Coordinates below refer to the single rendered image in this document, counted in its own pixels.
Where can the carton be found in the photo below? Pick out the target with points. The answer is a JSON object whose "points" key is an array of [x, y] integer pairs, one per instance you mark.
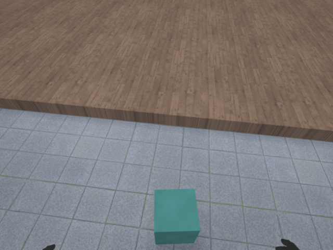
{"points": [[176, 218]]}

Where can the robot right hand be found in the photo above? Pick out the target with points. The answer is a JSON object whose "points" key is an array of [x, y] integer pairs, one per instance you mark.
{"points": [[288, 245]]}

